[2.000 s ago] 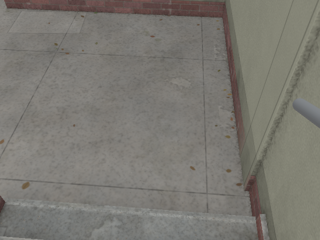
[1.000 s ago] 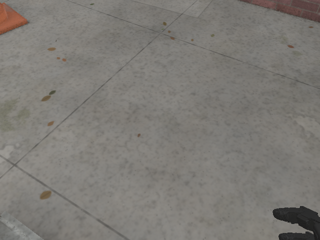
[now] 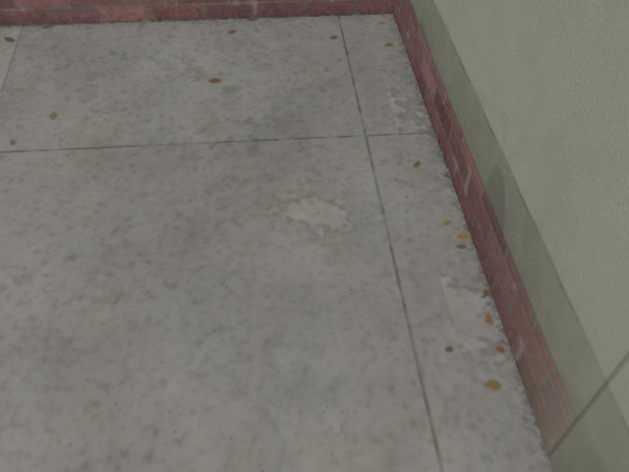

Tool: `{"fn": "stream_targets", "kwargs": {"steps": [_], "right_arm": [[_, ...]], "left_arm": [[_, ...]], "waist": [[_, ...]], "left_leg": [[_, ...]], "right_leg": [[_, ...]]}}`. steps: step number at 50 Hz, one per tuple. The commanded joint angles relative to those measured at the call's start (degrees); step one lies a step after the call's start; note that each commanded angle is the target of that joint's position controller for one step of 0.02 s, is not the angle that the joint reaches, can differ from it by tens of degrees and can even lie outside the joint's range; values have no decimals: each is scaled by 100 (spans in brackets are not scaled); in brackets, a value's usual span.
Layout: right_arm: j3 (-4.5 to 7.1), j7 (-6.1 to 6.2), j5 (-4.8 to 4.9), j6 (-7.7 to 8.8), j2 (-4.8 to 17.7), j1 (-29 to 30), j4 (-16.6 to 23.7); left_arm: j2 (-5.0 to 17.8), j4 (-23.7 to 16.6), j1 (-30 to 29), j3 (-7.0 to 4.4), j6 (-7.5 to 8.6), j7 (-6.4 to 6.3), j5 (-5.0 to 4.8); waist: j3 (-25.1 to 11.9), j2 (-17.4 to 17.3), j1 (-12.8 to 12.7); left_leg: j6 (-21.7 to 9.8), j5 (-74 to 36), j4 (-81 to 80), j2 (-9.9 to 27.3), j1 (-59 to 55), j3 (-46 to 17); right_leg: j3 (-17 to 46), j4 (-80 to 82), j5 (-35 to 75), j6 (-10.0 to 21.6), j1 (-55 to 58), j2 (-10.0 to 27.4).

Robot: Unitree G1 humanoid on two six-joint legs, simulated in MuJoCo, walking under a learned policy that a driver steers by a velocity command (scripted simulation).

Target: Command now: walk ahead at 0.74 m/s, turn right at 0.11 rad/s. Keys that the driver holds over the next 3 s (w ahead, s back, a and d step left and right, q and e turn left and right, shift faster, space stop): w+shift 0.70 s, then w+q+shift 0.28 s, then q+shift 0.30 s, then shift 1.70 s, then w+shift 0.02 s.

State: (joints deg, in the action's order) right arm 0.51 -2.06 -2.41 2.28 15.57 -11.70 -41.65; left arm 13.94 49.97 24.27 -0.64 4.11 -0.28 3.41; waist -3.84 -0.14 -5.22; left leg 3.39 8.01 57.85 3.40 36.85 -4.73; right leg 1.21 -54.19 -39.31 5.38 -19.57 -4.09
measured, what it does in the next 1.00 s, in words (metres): goes down: left foot 0.16 m lower, then right foot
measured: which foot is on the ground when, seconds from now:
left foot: up 0.00-0.16, down 0.18-0.62, up 0.64-1.00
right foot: down 0.00-0.18, up 0.20-0.62, down 0.64-1.00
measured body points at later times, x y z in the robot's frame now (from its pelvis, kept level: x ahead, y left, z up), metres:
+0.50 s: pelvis +0.33 +0.13 -0.11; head +0.35 +0.14 +0.34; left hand +0.56 +0.33 -0.21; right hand +0.20 -0.09 -0.24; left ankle +0.18 +0.19 -0.84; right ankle +0.53 +0.01 -0.78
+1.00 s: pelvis +0.78 +0.13 -0.12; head +0.81 +0.15 +0.33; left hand +0.66 +0.37 -0.26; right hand +1.02 -0.07 -0.21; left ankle +1.02 +0.27 -0.78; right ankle +0.59 +0.06 -0.84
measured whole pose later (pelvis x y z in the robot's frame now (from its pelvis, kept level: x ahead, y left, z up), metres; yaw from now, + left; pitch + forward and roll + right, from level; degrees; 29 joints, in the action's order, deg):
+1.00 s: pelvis +0.78 +0.13 -0.12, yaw +9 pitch +0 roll -1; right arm 1.7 -3.9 -0.7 2.7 14.9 -2.3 -44.4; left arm 12.7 59.1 28.2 -1.7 8.2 -0.1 -0.1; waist 3.4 -0.6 -3.3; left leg -7.7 -10.5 41.0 3.0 45.4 5.4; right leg -12.1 -5.6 -21.2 3.0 15.2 -5.7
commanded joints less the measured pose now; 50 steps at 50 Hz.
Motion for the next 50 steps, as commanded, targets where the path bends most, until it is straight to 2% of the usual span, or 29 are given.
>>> {"fn": "stream_targets", "kwargs": {"steps": [1,2,4,5,7,8,9,10,11,12,13,14,15,16,19,22,25,28,30,31,32,33,34,35,37,41,45,47,50], "right_arm": [[180,-116,197,103,384,1828,898],[113,-171,349,28,151,1598,768],[139,-173,466,-164,181,1124,547],[191,-143,461,-199,274,897,451],[357,-72,256,-246,654,46,-2],[511,-25,208,-206,929,-1076,-463],[614,19,79,-154,1131,-2146,-907],[438,-63,18,-98,1002,-2808,-1110],[342,-93,84,-103,859,-2682,-1130],[596,68,195,-76,1514,-2432,-1029],[507,165,209,-34,985,-1680,-840],[382,221,199,56,514,-987,-721],[333,211,0,177,469,-856,-731],[305,234,-13,268,413,-742,-849],[297,225,174,368,297,-988,-1020],[265,234,298,395,78,-1778,-1215],[253,278,246,376,104,-2346,-1439],[261,332,171,350,395,-2317,-1513],[334,399,79,268,709,-2148,-1574],[369,386,73,217,820,-1763,-1497],[344,306,78,243,606,-1504,-1285],[142,172,227,304,-383,-2018,-1107],[319,187,231,361,423,-1455,-1003],[339,166,218,397,487,-1068,-834],[264,98,115,289,169,-1005,-879],[187,-73,31,36,-62,-476,-559],[122,-168,137,39,-122,656,-91],[32,-209,198,60,-280,988,76],[85,-214,140,87,165,869,-127]], "left_arm": [[767,-66,427,-391,-76,-155,-64],[682,-160,-1,-377,-88,-124,-134],[742,-169,-116,-424,-84,-77,-162],[702,-141,-87,-418,-64,-30,-132],[892,-94,101,-510,-94,52,-94],[1034,9,77,-544,-162,-1,34],[732,141,12,-538,-174,1,37],[146,-57,-516,-425,-131,3,-17],[-72,-331,84,-341,-24,-49,-151],[254,-517,233,-318,95,-122,-271],[557,-404,-452,-352,40,-129,-110],[637,-351,-852,-391,-12,-69,30],[530,-313,-877,-341,-50,22,-34],[289,-413,-1141,-239,-155,145,-96],[257,-526,-1579,-159,-182,277,-87],[161,-843,-2808,-30,-107,303,-166],[82,-1010,-3606,64,-146,296,-316],[197,-929,-3298,43,-109,218,-346],[615,-582,-1940,-117,-64,93,-325],[807,-166,-645,-230,-57,-17,-318],[1226,42,489,-385,-72,-119,-113],[1308,-11,101,-401,-60,-75,66],[979,-8,-141,-404,-107,-22,-94],[792,50,-541,-394,-56,21,-143],[414,63,-940,-348,99,47,-107],[293,305,-772,-288,385,46,-339],[206,394,-425,-214,540,151,-331],[497,476,-140,-204,589,68,-420],[666,486,132,-182,468,-133,-325]], "waist": [[904,307,-337],[930,418,-109],[984,664,125],[1151,871,224],[1018,457,502],[607,129,1081],[214,-663,1613],[222,-859,1729],[-51,-1384,1031],[-757,-2524,970],[101,-1458,855],[702,-898,696],[935,-740,467],[1330,-485,179],[1225,-881,155],[1292,-549,603],[1435,-364,847],[917,-379,598],[78,-598,-114],[-455,-506,-736],[-1181,30,-1069],[-1423,1357,-173],[-932,741,-413],[-38,521,-88],[680,-54,386],[1187,130,714],[1403,105,548],[1370,188,527],[1124,305,638]], "left_leg": [[-1,-1823,-1979,151,1301,-239],[-83,-2296,-2403,91,-359,117],[-251,-2188,-2276,126,-1884,274],[-335,-2081,-2539,150,-2083,344],[-452,-1554,-3126,117,-2832,609],[-573,-868,-3349,79,-3842,460],[-793,-650,-3271,358,-4895,25],[-383,-844,-1644,446,-5184,-156],[-85,-1969,-1314,1045,-5398,-844],[-617,2336,-3555,1907,-5840,-3288],[-763,4170,-4520,1839,-4717,-3589],[-688,3847,-4473,1440,-3769,-3034],[-675,2867,-4272,1348,-3026,-2782],[-768,2147,-4454,1050,-1938,-2217],[-1103,349,-4682,559,-1700,-1392],[-1098,-1664,-5040,495,-2518,-705],[-1014,-2910,-5416,585,-3661,-370],[-929,-5590,-4716,636,-4461,87],[-878,-6686,-3029,825,-4412,169],[-905,-6090,-1534,706,-3703,345],[-981,-3728,490,283,-2279,520],[-875,1909,2340,-587,165,243],[-1109,1575,2392,-472,913,-60],[-1137,1003,2011,-170,1045,-23],[-1048,786,1630,72,424,-105],[-851,6,872,345,464,-100],[-920,-1602,-756,106,-65,749],[-1028,-2193,-1397,13,-475,1108],[-1234,-2000,-1922,-639,-808,1679]], "right_leg": [[2510,1479,59,1144,684,1169],[1939,1685,-38,902,-575,1017],[1700,1717,40,720,-1423,1083],[1589,1480,349,663,-1275,1063],[1234,327,1236,587,-706,969],[1097,-1139,1820,541,-725,774],[625,-3902,682,423,-1477,72],[910,-6368,-508,456,-3031,-308],[911,-6875,-144,541,-4198,-62],[644,-5934,711,436,-4991,-13],[384,-5495,1404,263,-4952,512],[438,-4818,2200,151,-4538,702],[618,-4011,2744,69,-4138,797],[440,-2925,3069,-146,-3480,1025],[153,-1354,3839,-395,-2575,1015],[-331,570,4202,-270,-2261,880],[-686,1705,4168,-84,-2023,593],[-963,2222,3653,166,-1007,31],[-791,2248,3024,418,654,-192],[-627,2534,2914,578,2155,1],[521,2396,1356,836,3803,1117],[3509,2950,-515,1368,5020,2473],[4173,3767,-1078,1344,4557,2399],[3392,4025,-209,1241,3648,2238],[2228,4379,1055,942,2003,1872],[628,5084,2354,285,926,1446],[-926,5241,4926,-153,422,934],[-1218,5287,6077,-338,626,1051],[-1540,4478,9035,-531,2024,1150]]}}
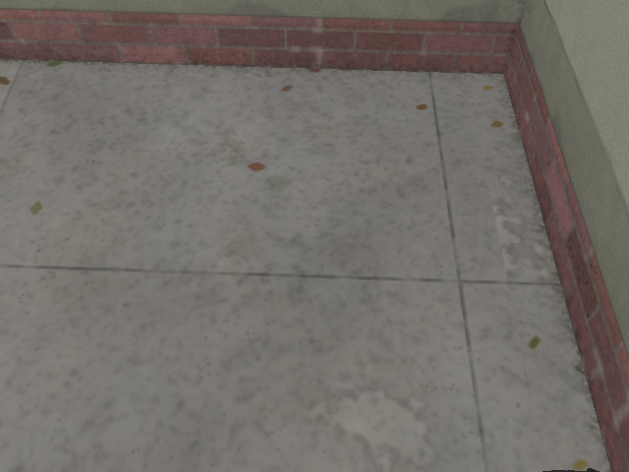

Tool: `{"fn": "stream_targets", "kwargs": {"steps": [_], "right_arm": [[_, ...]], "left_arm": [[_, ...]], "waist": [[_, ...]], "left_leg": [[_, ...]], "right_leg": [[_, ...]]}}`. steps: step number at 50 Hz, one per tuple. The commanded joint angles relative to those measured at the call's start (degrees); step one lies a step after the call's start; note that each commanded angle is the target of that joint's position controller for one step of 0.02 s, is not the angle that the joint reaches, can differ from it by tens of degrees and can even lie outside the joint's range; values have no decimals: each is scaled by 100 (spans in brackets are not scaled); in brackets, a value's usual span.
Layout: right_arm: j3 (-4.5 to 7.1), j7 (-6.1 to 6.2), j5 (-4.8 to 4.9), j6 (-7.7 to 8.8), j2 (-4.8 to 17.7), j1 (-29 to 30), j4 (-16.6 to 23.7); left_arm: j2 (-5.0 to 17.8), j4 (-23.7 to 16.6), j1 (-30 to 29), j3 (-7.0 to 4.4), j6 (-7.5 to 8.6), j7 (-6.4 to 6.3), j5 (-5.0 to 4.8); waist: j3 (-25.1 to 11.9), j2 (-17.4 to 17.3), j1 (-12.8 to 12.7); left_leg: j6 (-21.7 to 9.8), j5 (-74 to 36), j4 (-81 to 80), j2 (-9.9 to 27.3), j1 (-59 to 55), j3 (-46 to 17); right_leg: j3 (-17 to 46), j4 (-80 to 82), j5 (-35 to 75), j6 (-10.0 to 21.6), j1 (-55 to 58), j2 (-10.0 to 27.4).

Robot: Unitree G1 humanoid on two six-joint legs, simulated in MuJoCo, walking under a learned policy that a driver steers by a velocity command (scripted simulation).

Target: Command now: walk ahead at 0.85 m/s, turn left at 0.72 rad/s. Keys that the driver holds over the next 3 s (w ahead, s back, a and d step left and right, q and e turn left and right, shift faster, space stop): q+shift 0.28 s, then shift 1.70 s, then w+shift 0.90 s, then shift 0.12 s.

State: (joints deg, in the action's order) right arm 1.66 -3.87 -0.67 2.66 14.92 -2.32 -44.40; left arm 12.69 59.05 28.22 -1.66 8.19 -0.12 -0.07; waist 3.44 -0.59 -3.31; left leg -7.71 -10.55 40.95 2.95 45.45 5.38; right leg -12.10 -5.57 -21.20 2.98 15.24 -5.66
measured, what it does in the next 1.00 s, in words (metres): walks ahead, turning left: left foot, then right foot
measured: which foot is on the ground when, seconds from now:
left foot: up 0.00-0.06, down 0.08-0.48, up 0.50-0.78, down 0.80-1.00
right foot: down 0.00-0.08, up 0.10-0.46, down 0.48-1.00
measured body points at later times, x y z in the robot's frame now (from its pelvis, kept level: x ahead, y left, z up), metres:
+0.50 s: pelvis +0.36 +0.01 +0.00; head +0.38 +0.04 +0.44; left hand +0.48 +0.32 -0.07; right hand +0.58 -0.22 -0.10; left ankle +0.27 +0.04 -0.71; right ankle +0.54 -0.03 -0.72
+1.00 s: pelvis +0.40 +0.06 +0.01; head +0.40 +0.08 +0.46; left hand +0.38 +0.32 -0.12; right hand +0.62 -0.09 -0.10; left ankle +0.35 +0.13 -0.72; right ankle +0.54 -0.04 -0.72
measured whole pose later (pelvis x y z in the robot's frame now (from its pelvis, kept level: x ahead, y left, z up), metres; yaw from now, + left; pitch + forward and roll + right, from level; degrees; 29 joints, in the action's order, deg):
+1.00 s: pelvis +0.40 +0.06 +0.01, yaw +26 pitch -2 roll -1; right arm 0.0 0.9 -1.2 -0.1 9.6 -10.4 -46.2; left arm 12.5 45.7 13.8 -2.5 1.3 -1.7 0.8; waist 1.8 1.6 -1.8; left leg -2.7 18.3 32.4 -2.8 12.5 -1.4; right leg 4.7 -26.7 -6.4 -2.7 -18.4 -0.3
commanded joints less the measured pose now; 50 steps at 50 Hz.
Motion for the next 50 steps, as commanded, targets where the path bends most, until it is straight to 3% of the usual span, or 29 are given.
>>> {"fn": "stream_targets", "kwargs": {"steps": [1,3,4,5,6,7,8,9,11,13,16,19,21,23,24,25,26,27,28,29,31,33,36,39,40,41,43,46,50], "right_arm": [[-6,-38,-99,53,350,-423,48],[173,45,-172,46,732,-2275,-462],[307,176,-119,36,933,-3085,-696],[440,307,-17,-6,1362,-2807,-697],[415,224,-94,148,1665,-2305,-134],[539,225,-47,110,1568,-1944,157],[477,237,54,142,1297,-1424,282],[355,237,191,154,867,-893,316],[341,284,168,100,856,-454,534],[377,384,215,30,889,-477,559],[467,648,276,-193,1004,-742,549],[417,747,348,-364,749,-1316,388],[372,766,231,-378,520,-1293,486],[313,796,161,-337,340,-1033,616],[242,765,72,-311,196,-915,739],[184,738,55,-284,88,-1441,723],[203,589,181,-224,490,-2275,659],[298,536,215,-262,979,-1825,484],[277,555,268,-367,894,-1048,576],[215,613,209,-474,725,-756,627],[83,603,190,-599,277,-797,644],[-39,625,160,-525,-64,-862,627],[-53,681,171,-477,64,-829,482],[19,654,55,-507,226,-892,332],[21,639,-48,-511,318,-746,432],[93,597,-149,-499,576,-615,412],[-28,508,-166,-355,168,-407,398],[-23,489,-63,-183,111,-299,314],[-15,492,-26,-159,89,-605,125]], "left_arm": [[992,-481,-258,-116,-19,-282,38],[1345,-650,-554,-213,-189,-428,104],[1445,-726,-920,-297,-241,-365,74],[791,-1029,-895,-194,-169,-227,151],[419,-1646,-533,24,86,-102,-57],[991,-1812,-1082,-76,188,-82,-131],[913,-2027,-1430,-84,188,-80,-174],[892,-1951,-1508,-101,103,-100,-65],[959,-1967,-1295,-169,-114,-107,63],[794,-2240,-1708,-147,-165,-155,133],[513,-2416,-2077,-41,-221,-202,126],[521,-2595,-2647,-49,-311,-126,38],[723,-2686,-2916,-123,-313,-106,45],[859,-2473,-2425,-215,-210,-79,171],[979,-2282,-1741,-250,-146,-81,246],[1089,-2250,-1236,-215,-154,-95,425],[1033,-2267,-1175,-246,-202,-91,356],[855,-2485,-1515,-246,-282,-127,205],[692,-2526,-1625,-214,-433,-178,162],[590,-2532,-1887,-140,-596,-224,135],[479,-2474,-2374,-47,-785,-209,109],[584,-2378,-2339,-145,-853,-192,39],[672,-2192,-1836,-229,-791,-206,54],[647,-2073,-1627,-213,-769,-207,7],[596,-2019,-1515,-198,-749,-206,30],[534,-2111,-1462,-183,-711,-179,48],[409,-2074,-1736,-190,-644,-193,15],[285,-1765,-1481,-164,-616,-187,124],[413,-1544,-1487,-179,-605,-150,68]], "waist": [[104,458,662],[-955,574,1529],[-1118,355,1977],[-1125,-1129,1288],[-2848,-1465,984],[-3114,-110,1178],[-1898,611,722],[-1142,1284,277],[-348,981,-94],[-193,692,-124],[-859,66,242],[-1114,-393,667],[-792,-698,704],[-816,-765,368],[-1234,-467,77],[-1925,943,29],[-2820,1575,416],[-2461,778,128],[-1964,307,-61],[-1466,-127,48],[-771,218,511],[-734,764,507],[-1180,1018,324],[-973,988,446],[-758,788,417],[-673,-67,206],[-235,-746,197],[-165,-619,98],[-61,-266,198]], "left_leg": [[-128,108,-425,-886,-2119,813],[-360,406,-660,-1115,-4179,417],[-719,20,-1316,-678,-4957,-219],[-928,-3599,-337,350,-6337,-1305],[-2362,-2720,-867,1571,-8094,-4335],[-2241,-1055,-1646,1552,-7604,-4664],[-1913,-53,-2214,1247,-6330,-4366],[-1588,161,-2577,964,-5109,-3926],[-1317,-616,-2738,434,-3349,-3128],[-1042,-1412,-2507,-276,-2216,-2343],[-479,-1927,-1848,-788,-2410,-1738],[54,-691,-1354,-724,-2682,-2051],[148,-33,-1115,-615,-3014,-2505],[273,-103,-301,-611,-3456,-2565],[465,306,795,-822,-3164,-2300],[873,4366,3036,-1624,-1839,-1956],[937,5538,4225,-1569,-1083,-2301],[1101,5017,4768,-1246,-687,-2328],[1130,4644,4867,-998,-340,-1978],[1162,4339,4569,-800,-568,-1695],[1201,3957,3205,-510,-1701,-1014],[1271,4005,1573,-516,-2450,-536],[1131,3349,356,-394,-2917,-651],[719,2475,-877,-505,-3664,-474],[520,2457,-1123,-285,-3788,-736],[221,2952,-1314,193,-3474,-1294],[-11,4328,-2428,544,-2254,-2038],[213,3763,-2300,349,-2266,-1781],[273,3359,-2254,172,-2480,-1632]], "right_leg": [[-226,-1250,8252,-351,-1194,1402],[-25,-4036,8573,-480,-1562,1656],[-101,-6279,6075,-542,-2198,1237],[171,-8469,-1039,-591,-4310,185],[2086,-9977,-1632,-878,-6079,-3],[2444,-9565,-1108,-647,-5956,237],[2276,-8878,-814,-485,-6170,356],[2124,-8428,-503,-471,-5994,591],[2005,-7361,-322,-682,-5230,835],[1655,-5906,-75,-847,-4571,736],[1355,-3776,1580,-932,-3960,278],[1293,-2908,2883,-880,-3511,64],[1490,-2584,2748,-751,-3664,105],[1564,-1931,3209,-483,-3304,247],[1915,-1908,4772,-187,-2196,756],[3558,-2431,8003,998,-473,2255],[5467,-2372,7185,1969,85,3517],[5169,-2258,5703,1910,-255,3210],[4505,-2093,4313,1605,-704,2781],[4082,-1781,3110,1300,-1636,2382],[3050,-1216,1937,718,-3445,1447],[2368,-1078,2344,612,-3767,925],[2734,-1244,2208,880,-3104,1366],[2823,-1221,198,543,-3630,1322],[2763,-1283,-519,246,-3979,1207],[2155,-1521,-611,-75,-4126,770],[1604,-2227,518,-449,-3264,429],[1727,-2114,1192,-510,-2788,597],[1812,-1957,1298,-490,-2757,693]]}}
Next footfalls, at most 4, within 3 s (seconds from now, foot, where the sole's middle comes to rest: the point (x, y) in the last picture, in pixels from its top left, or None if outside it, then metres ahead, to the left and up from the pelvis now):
0.08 left None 0.31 0.04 -0.76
0.48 right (349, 415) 0.58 -0.02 -0.76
0.80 left None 0.39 0.15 -0.76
2.36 right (340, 338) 0.76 0.01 -0.76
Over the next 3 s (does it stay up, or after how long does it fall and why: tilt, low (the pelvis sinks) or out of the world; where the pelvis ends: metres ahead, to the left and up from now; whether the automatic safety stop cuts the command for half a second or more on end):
stays up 1.03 0.25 0.01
